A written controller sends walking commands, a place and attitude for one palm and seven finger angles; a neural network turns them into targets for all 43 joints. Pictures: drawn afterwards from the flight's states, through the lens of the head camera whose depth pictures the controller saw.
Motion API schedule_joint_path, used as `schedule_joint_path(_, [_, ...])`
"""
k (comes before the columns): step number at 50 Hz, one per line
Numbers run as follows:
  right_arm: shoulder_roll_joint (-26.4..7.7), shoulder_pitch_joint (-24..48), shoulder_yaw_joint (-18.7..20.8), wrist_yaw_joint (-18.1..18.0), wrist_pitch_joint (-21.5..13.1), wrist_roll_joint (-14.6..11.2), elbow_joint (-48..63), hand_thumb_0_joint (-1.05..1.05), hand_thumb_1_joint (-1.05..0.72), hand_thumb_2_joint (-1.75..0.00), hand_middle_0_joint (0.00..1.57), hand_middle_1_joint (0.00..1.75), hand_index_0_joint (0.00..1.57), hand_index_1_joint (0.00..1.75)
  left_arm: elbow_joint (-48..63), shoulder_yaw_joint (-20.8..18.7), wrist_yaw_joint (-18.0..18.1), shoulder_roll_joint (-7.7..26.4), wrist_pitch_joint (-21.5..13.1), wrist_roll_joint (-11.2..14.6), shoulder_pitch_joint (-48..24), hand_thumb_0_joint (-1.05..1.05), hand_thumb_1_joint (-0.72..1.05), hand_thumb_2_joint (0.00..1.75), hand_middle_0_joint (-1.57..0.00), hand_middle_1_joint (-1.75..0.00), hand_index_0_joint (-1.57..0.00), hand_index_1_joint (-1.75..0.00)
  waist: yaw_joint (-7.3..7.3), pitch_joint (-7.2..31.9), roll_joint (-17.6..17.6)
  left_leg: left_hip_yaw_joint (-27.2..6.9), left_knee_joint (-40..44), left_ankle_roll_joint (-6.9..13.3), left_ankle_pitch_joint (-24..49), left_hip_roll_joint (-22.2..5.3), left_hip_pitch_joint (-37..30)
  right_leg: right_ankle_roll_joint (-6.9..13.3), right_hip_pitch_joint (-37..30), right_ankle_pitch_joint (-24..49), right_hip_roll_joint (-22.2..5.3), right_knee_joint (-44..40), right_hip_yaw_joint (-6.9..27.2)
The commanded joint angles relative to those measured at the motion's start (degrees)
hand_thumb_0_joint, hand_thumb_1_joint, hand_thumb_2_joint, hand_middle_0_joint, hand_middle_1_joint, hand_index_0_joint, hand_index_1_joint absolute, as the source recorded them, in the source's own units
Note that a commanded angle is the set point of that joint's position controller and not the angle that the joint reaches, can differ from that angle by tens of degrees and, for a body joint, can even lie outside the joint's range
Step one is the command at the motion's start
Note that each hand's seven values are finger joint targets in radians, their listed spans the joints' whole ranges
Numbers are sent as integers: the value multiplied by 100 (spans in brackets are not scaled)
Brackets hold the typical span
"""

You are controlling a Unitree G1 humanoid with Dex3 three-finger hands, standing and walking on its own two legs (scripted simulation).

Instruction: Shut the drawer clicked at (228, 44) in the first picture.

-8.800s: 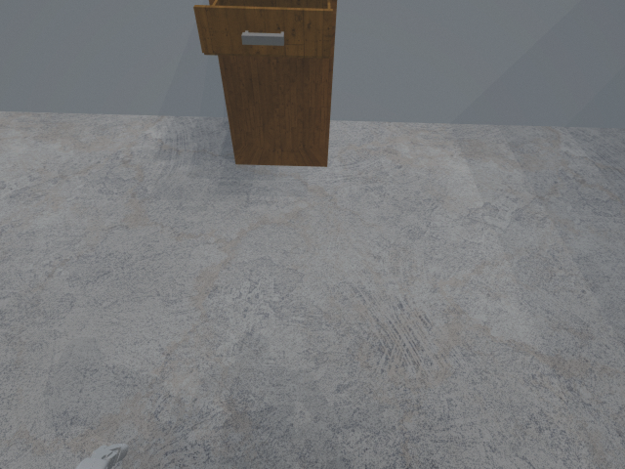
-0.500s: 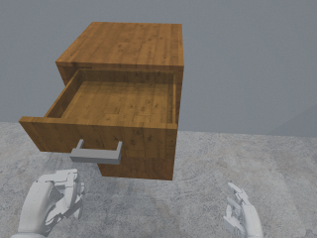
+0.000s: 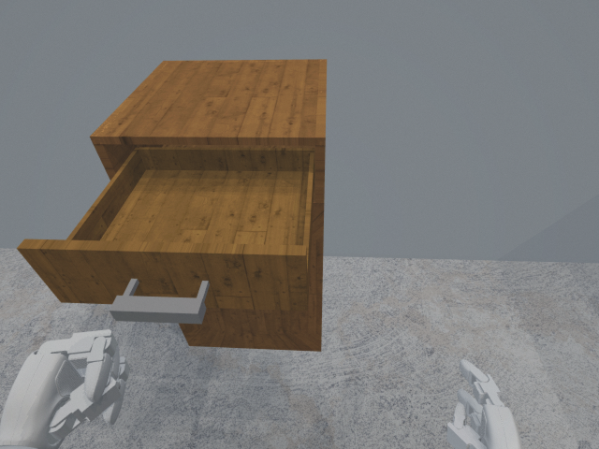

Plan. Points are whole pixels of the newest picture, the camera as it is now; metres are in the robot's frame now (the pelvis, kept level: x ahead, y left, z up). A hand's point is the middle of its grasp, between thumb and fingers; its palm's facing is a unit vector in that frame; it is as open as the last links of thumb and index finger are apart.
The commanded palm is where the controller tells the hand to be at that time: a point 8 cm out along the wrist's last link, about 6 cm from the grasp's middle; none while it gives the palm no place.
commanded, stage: bring the fist close to the handle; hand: left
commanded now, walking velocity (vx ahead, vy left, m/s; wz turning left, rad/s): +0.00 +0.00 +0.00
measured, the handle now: (164, 297) +0.33 +0.25 +0.02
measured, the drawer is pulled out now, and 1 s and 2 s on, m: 0.29 0.29 0.28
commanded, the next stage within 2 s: push the drawer shut in 1.44 s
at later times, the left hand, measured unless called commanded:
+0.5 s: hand (143, 373) +0.19 +0.20 +0.08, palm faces +0.05 -1.00 -0.05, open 3.2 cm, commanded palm +0.15 +0.26 +0.08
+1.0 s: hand (171, 363) +0.22 +0.20 +0.03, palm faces +0.03 -1.00 -0.05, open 3.3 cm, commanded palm +0.20 +0.26 +0.03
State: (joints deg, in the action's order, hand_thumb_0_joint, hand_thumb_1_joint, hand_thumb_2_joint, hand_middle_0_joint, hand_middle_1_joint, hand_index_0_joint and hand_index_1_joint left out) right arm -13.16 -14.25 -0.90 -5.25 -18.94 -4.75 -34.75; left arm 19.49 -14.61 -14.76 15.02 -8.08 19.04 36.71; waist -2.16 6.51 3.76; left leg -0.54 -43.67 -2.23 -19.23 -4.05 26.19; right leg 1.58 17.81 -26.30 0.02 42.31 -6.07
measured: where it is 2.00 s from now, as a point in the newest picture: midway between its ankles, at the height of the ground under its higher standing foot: outside the picture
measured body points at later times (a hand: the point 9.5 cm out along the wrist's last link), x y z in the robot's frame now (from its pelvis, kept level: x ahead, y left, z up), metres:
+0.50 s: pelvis +0.00 +0.01 +0.00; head +0.01 +0.00 +0.45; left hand +0.18 +0.25 +0.09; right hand +0.18 -0.22 -0.07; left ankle +0.04 +0.15 -0.71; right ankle -0.04 -0.09 -0.71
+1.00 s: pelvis -0.01 +0.02 -0.03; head +0.04 +0.02 +0.42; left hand +0.21 +0.25 +0.04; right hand +0.16 -0.22 -0.11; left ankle +0.04 +0.15 -0.71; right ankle -0.04 -0.09 -0.71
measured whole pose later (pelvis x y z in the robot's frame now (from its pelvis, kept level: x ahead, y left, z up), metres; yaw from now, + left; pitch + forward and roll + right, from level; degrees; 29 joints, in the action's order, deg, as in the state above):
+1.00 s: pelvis -0.01 +0.02 -0.03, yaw -1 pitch +10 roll -1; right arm -13.2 -12.7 -0.7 -2.6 -11.6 -1.2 -33.0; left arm 2.6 -7.6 -9.2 11.4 -19.8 13.2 21.1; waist 1.1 5.5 2.1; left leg 0.1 -55.9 -0.6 -22.9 -3.0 43.4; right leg 0.1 35.2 -30.4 -1.6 55.3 -4.9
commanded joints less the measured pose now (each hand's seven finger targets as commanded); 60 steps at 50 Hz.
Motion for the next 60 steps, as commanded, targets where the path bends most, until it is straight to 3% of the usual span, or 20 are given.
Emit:
schedule_joint_path(1, [-507, 830, 185, -48, -528, 21, 1046, 0, -90, -90, 20, 30, 20, 30, 1165, -683, -177, 808, -434, 168, -66, 0, 90, 90, -140, -160, -140, -160, -97, 125, -332, 39, 424, 369, 1034, 408, -694, -288, 401, 2173, -92, -1056, 575])
schedule_joint_path(3, [-536, 806, 188, -42, -561, 25, 994, 0, -90, -90, 20, 30, 20, 30, 968, -673, -280, 782, -480, 195, -117, 0, 90, 90, -140, -160, -140, -160, -70, 104, -421, 28, 394, 363, 1100, 408, -674, -331, 414, 2456, -90, -1016, 588])
schedule_joint_path(7, [-626, 762, 192, -69, -577, 49, 852, 0, -90, -90, 20, 30, 20, 30, 463, -433, -454, 580, -609, 220, -545, 0, 90, 90, -140, -160, -140, -160, 74, -280, -438, 12, 371, 361, 916, 420, -576, -338, 682, 2145, -67, -1089, 636])
schedule_joint_path(12, [-665, 702, 221, -33, -570, 128, 834, 0, -90, -90, 20, 30, 20, 30, 517, -217, -366, 560, -737, 17, -930, 0, 90, 90, -140, -160, -140, -160, 115, -12, -331, 10, 397, 404, 909, 428, -658, -236, 737, 1700, -40, -985, 517])
schedule_joint_path(15, [-644, 728, 273, 24, -519, 177, 825, 0, -90, -90, 20, 30, 20, 30, 601, -370, -190, 705, -873, -129, -891, 0, 90, 90, -140, -160, -140, -160, 20, 287, -274, 31, 385, 413, 1091, 430, -718, -187, 648, 1838, -9, -802, 383])
schedule_joint_path(17, [-595, 713, 272, 86, -460, 191, 888, 0, -90, -90, 20, 30, 20, 30, 593, -163, -98, 445, -925, -168, -729, 0, 90, 90, -140, -160, -140, -160, 31, 380, -177, 53, 388, 405, 1115, 435, -731, -171, 716, 1829, -6, -664, 272])
schedule_joint_path(20, [-603, 772, 299, 114, -304, 211, 834, 0, -90, -90, 20, 30, 20, 30, 269, -174, 55, 371, -913, -202, -653, 0, 90, 90, -140, -160, -140, -160, 38, 235, -289, 41, 351, 389, 1047, 418, -542, -165, 795, 1767, 24, -607, 217])
schedule_joint_path(26, [-658, 678, 293, 139, -63, 257, 958, 0, -90, -90, 20, 30, 20, 30, 265, 195, 189, 230, -973, -338, -945, 0, 90, 90, -140, -160, -140, -160, 171, 262, -191, 13, 268, 382, 778, 407, -322, -156, 1121, 1350, 19, -405, 178])
schedule_joint_path(30, [-681, 611, 304, 129, 18, 291, 921, 0, -90, -90, 20, 30, 20, 30, 252, 93, 317, 373, -1238, -386, -1267, 0, 90, 90, -140, -160, -140, -160, 216, 422, -241, -46, 118, 368, 703, 368, -208, -132, 1302, 1171, 53, -221, 168])
schedule_joint_path(33, [-684, 572, 295, 154, 47, 309, 956, 0, -90, -90, 20, 30, 20, 30, 186, 318, 342, 155, -1393, -372, -1430, 0, 90, 90, -140, -160, -140, -160, 273, 572, -162, -76, 4, 350, 654, 361, -157, -127, 1506, 1095, 57, -38, 130])
schedule_joint_path(35, [-719, 572, 325, 148, 115, 318, 895, 0, -90, -90, 20, 30, 20, 30, -105, 100, 397, 316, -1414, -393, -1321, 0, 90, 90, -140, -160, -140, -160, 227, 572, -299, -82, -55, 353, 580, 350, 20, -124, 1516, 1021, 64, -16, 155])
schedule_joint_path(37, [-710, 549, 328, 170, 171, 311, 962, 0, -90, -90, 20, 30, 20, 30, -158, 248, 385, 197, -1414, -407, -1379, 0, 90, 90, -140, -160, -140, -160, 235, 701, -176, -69, -119, 337, 594, 353, 60, -117, 1601, 1036, 53, 105, 144])
schedule_joint_path(40, [-745, 526, 345, 172, 267, 316, 954, 0, -90, -90, 20, 30, 20, 30, -348, 155, 414, 327, -1372, -468, -1447, 0, 90, 90, -140, -160, -140, -160, 236, 793, -217, -84, -199, 340, 655, 333, 158, -108, 1609, 1102, 60, 196, 151])
schedule_joint_path(42, [-725, 502, 333, 192, 298, 324, 1035, 0, -90, -90, 20, 30, 20, 30, -221, 371, 427, 174, -1407, -471, -1588, 0, 90, 90, -140, -160, -140, -160, 267, 920, -52, -81, -264, 329, 713, 329, 131, -105, 1709, 1150, 52, 307, 131])
schedule_joint_path(43, [-722, 498, 328, 196, 317, 325, 1059, 0, -90, -90, 20, 30, 20, 30, -284, 421, 440, 129, -1404, -466, -1609, 0, 90, 90, -140, -160, -140, -160, 283, 880, -133, -87, -291, 330, 679, 325, 180, -111, 1760, 1126, 55, 321, 129])
schedule_joint_path(50, [-774, 423, 339, 197, 493, 377, 989, 0, -90, -90, 20, 30, 20, 30, -755, 111, 623, 428, -1669, -556, -2132, 0, 90, 90, -140, -160, -140, -160, 331, 881, -239, -106, -585, 335, 471, 295, 606, -99, 2115, 887, 84, 557, 187])
schedule_joint_path(51, [-755, 423, 328, 209, 509, 385, 1010, 0, -90, -90, 20, 30, 20, 30, -825, 260, 600, 255, -1703, -544, -2238, 0, 90, 90, -140, -160, -140, -160, 350, 930, -267, -91, -628, 330, 473, 307, 631, -101, 2152, 915, 74, 613, 191])
schedule_joint_path(57, [-751, 383, 358, 220, 615, 340, 1168, 0, -90, -90, 20, 30, 20, 30, -397, 85, 526, 520, -1644, -438, -1998, 0, 90, 90, -140, -160, -140, -160, 230, 1581, 58, -6, -659, 348, 937, 298, 360, -90, 1713, 1447, 62, 607, 263])
schedule_joint_path(59, [-729, 396, 339, 219, 646, 326, 1194, 0, -90, -90, 20, 30, 20, 30, -361, 220, 528, 418, -1582, -419, -1961, 0, 90, 90, -140, -160, -140, -160, 285, 1479, 1, 6, -663, 358, 950, 306, 387, -115, 1709, 1531, 59, 566, 271])
schedule_joint_path(60, [-739, 391, 345, 203, 679, 328, 1143, 0, -90, -90, 20, 30, 20, 30, -504, 91, 564, 509, -1551, -427, -1952, 0, 90, 90, -140, -160, -140, -160, 314, 1316, -61, -25, -660, 364, 884, 297, 467, -111, 1761, 1444, 84, 544, 258])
